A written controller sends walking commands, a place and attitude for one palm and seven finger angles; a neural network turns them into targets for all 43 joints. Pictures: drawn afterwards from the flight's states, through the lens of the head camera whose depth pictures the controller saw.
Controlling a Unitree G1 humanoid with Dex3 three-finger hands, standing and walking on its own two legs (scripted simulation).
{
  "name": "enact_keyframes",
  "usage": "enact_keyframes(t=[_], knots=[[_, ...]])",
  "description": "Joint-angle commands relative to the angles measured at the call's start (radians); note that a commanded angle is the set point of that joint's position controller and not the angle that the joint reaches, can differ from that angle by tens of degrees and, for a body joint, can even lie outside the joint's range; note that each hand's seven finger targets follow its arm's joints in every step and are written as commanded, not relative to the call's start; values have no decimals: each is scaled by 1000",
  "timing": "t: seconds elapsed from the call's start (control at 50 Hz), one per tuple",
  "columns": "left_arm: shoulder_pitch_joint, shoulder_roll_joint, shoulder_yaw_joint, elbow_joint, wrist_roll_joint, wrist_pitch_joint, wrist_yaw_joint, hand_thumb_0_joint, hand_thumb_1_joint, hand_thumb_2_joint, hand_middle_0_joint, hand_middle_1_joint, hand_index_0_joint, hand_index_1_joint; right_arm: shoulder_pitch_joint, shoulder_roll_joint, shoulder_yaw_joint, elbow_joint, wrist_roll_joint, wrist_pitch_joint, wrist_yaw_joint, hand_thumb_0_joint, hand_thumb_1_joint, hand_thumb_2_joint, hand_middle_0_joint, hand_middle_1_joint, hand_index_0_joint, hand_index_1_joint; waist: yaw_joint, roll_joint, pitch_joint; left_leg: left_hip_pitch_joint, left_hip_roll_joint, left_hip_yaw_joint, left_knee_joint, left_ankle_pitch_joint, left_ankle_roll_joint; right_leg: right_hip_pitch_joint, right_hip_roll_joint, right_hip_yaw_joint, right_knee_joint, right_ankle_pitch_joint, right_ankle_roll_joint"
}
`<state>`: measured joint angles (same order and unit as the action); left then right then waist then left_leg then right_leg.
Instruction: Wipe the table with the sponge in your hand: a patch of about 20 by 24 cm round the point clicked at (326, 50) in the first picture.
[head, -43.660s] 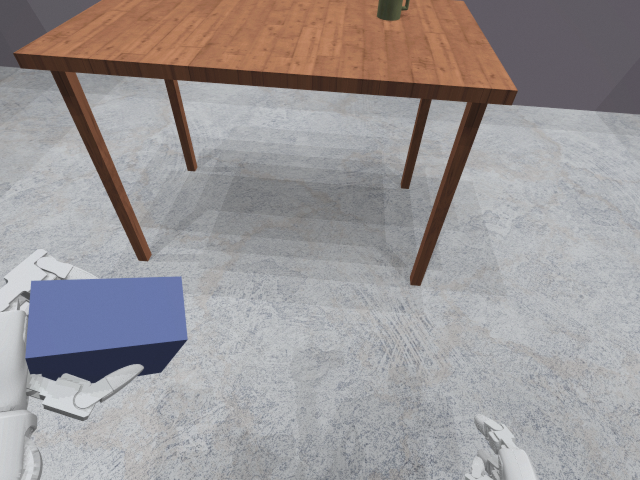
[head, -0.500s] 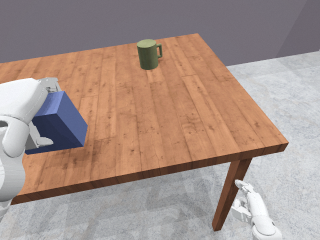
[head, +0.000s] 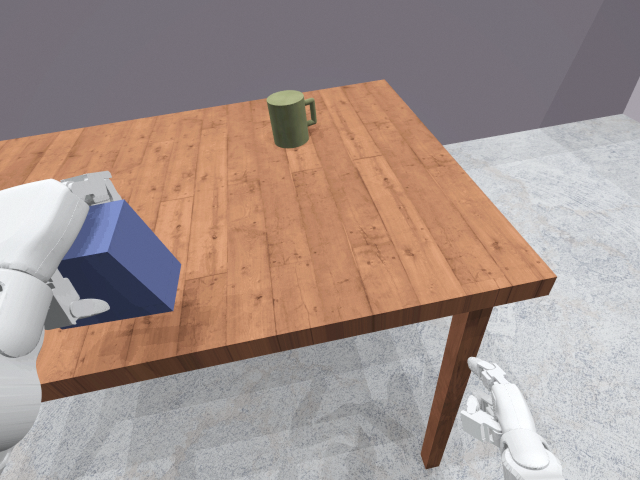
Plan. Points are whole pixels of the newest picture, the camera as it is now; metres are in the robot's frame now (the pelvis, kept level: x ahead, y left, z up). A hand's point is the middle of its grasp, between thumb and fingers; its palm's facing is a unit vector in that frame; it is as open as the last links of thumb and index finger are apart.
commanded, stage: bring the sponge back beside the body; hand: left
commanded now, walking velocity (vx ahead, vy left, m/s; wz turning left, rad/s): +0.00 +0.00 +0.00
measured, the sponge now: (101, 278) +0.21 +0.29 +0.20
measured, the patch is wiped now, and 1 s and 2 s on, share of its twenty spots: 1.00 1.00 1.00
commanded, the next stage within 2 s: step back with the hand held close in 0.40 s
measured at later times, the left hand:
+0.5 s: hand (81, 266) +0.19 +0.27 +0.24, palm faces +0.30 -0.07 -0.95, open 10.3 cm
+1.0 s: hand (89, 232) +0.20 +0.24 +0.28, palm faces +0.52 -0.75 -0.41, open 10.3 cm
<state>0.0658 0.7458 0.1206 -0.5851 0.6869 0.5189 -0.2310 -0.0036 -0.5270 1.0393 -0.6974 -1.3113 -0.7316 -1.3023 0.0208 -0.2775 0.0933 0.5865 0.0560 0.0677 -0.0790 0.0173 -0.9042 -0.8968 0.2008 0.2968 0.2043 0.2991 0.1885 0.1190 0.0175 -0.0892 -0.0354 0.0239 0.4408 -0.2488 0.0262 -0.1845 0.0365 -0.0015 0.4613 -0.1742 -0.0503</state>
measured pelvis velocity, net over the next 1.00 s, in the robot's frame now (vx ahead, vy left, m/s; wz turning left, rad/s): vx -0.04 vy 0.00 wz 0.02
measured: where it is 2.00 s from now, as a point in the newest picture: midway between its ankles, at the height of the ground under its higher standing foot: outside the picture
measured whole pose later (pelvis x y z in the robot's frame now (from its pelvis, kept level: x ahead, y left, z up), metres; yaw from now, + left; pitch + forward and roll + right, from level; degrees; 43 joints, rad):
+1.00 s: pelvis -0.04 +0.00 -0.02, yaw +1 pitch +1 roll +0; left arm 0.23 0.56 0.60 -0.65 -0.08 -0.14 0.16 -0.01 -0.53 1.04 -0.70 -1.31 -0.73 -1.31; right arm 0.28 -0.26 0.00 0.62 0.03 0.04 -0.06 0.02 -0.91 -0.90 0.20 0.30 0.20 0.30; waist -0.08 0.00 0.01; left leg -0.35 -0.03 0.01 0.65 -0.32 0.02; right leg -0.44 0.04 -0.02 0.57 -0.15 -0.04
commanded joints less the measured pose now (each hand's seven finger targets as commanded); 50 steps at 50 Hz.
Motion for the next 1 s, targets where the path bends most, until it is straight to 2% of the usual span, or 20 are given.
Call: enact_keyframes(t=[0.0,0.02,0.1,0.12,0.16,0.22,0.28,0.32,0.44,0.48,0.5,0.52,0.54,0.56,0.6,0.64,0.66,0.74,0.82,0.98], knots=[[-215,248,204,-175,27,-11,62,0,100,1300,-1200,-1600,-1200,-1600,-249,-78,-35,-200,2,-59,-5,0,-900,-900,200,300,200,300,5,-34,-161,-63,19,-65,-63,139,-6,102,-43,115,-88,-27,-13],[-220,245,204,-201,36,-1,67,0,100,1300,-1200,-1600,-1200,-1600,-290,-69,-31,-219,14,-72,-3,0,-900,-900,200,300,200,300,-5,-8,-159,-65,18,-84,-68,120,-7,94,-23,175,-94,-63,-25],[-229,257,209,-139,27,-10,77,0,100,1300,-1200,-1600,-1200,-1600,-244,-82,-35,-196,0,-59,-11,0,-900,-900,200,300,200,300,2,-55,-144,-72,19,-64,-59,105,-6,88,-46,128,-97,-78,-13],[-236,255,210,-174,39,-2,81,0,100,1300,-1200,-1600,-1200,-1600,-286,-75,-33,-213,12,-73,-9,0,-900,-900,200,300,200,300,-8,-29,-159,-67,15,-80,-59,98,-7,89,-25,192,-103,-101,-25],[-245,250,200,-123,32,-4,85,0,100,1300,-1200,-1600,-1200,-1600,-248,-79,-33,-193,2,-65,-12,0,-900,-900,200,300,200,300,-4,-44,-140,-79,17,-65,-58,107,-8,91,-46,138,-96,-87,-15],[-252,241,192,-167,37,-3,82,0,100,1300,-1200,-1600,-1200,-1600,-292,-71,-33,-212,15,-77,-11,0,-900,-900,200,300,200,300,-12,-5,-147,-77,14,-78,-59,73,-9,84,-32,199,-110,-133,-24],[-247,244,190,-118,29,-7,80,0,100,1300,-1200,-1600,-1200,-1600,-256,-81,-34,-193,-2,-64,-16,0,-900,-900,200,300,200,300,-2,-51,-124,-88,18,-58,-49,75,-7,76,-55,144,-103,-136,-11],[-259,243,188,-167,37,-4,81,0,100,1300,-1200,-1600,-1200,-1600,-298,-71,-33,-213,15,-78,-14,0,-900,-900,200,300,200,300,-13,-12,-133,-82,13,-74,-51,48,-9,67,-35,209,-113,-177,-22],[-277,271,214,-141,38,-7,88,0,100,1300,-1200,-1600,-1200,-1600,-260,-83,-39,-199,-4,-68,-18,0,-900,-900,200,300,200,300,2,-28,-171,-93,14,-56,-33,62,-7,95,-60,171,-87,-165,-15],[-252,247,198,-99,31,-7,83,0,100,1300,-1200,-1600,-1200,-1600,-259,-83,-38,-190,-3,-60,-17,0,-900,-900,200,300,200,300,-1,-64,-118,-99,20,-54,-38,58,-9,66,-58,154,-93,-162,-11],[-256,107,60,99,43,7,75,0,100,1300,-1200,-1600,-1200,-1600,-236,-81,-29,-173,6,-65,-26,0,-900,-900,200,300,200,300,-40,-113,-15,-129,18,-41,-43,-3,-11,-11,-53,126,-122,-213,-3],[-497,-42,295,-97,-678,-248,203,0,100,1300,-1200,-1600,-1200,-1600,2,-19,-36,-364,25,-82,8,0,-900,-900,200,300,200,300,-219,-302,184,-102,20,-100,30,-209,14,-285,-46,224,-305,-369,16],[-208,25,328,49,-693,-334,249,0,100,1300,-1200,-1600,-1200,-1600,46,-50,-24,-252,-11,-85,-1,0,-900,-900,200,300,200,300,-165,-407,0,-72,10,-84,156,-196,28,-290,-106,228,-301,-447,-11],[-140,31,387,-87,-731,-399,288,0,100,1300,-1200,-1600,-1200,-1600,85,-50,-53,-245,-9,-77,-5,0,-900,-900,200,300,200,300,-169,-433,-62,-37,1,-71,288,-156,25,-318,-184,286,-311,-444,-29],[-87,47,433,-333,-756,-508,336,0,100,1300,-1200,-1600,-1200,-1600,97,-41,-38,-215,-30,-70,-4,0,-900,-900,200,300,200,300,-193,-159,-201,-35,53,-46,196,-82,21,-204,-257,256,-198,-224,-58],[-11,40,504,-396,-779,-586,384,0,100,1300,-1200,-1600,-1200,-1600,73,-59,-41,-197,-48,-84,-7,0,-900,-900,200,300,200,300,-181,100,-216,-90,118,-127,12,-16,28,-129,-177,180,-38,-72,-37],[-8,31,527,-426,-781,-610,398,0,100,1300,-1200,-1600,-1200,-1600,68,-80,-60,-202,-46,-87,-4,0,-900,-900,200,300,200,300,-172,157,-209,-177,163,-188,-34,26,35,-55,-131,142,24,41,-16],[17,-2,551,-306,-785,-665,421,0,100,1300,-1200,-1600,-1200,-1600,103,-65,-90,-171,-30,-81,6,0,-900,-900,200,300,200,300,-197,1,-245,-235,170,-188,49,235,12,27,-142,129,99,302,4],[15,-7,553,-175,-781,-683,411,0,100,1300,-1200,-1600,-1200,-1600,106,-72,-113,-151,-15,-74,11,0,-900,-900,200,300,200,300,-209,-96,-219,-253,151,-179,109,94,10,-22,-187,161,51,256,-2],[133,5,606,-308,-770,-738,413,0,100,1300,-1200,-1600,-1200,-1600,95,-78,-124,-167,-26,-112,17,0,-900,-900,200,300,200,300,-195,-50,-171,-402,173,-219,5,-167,43,-65,-132,125,73,-12,20]])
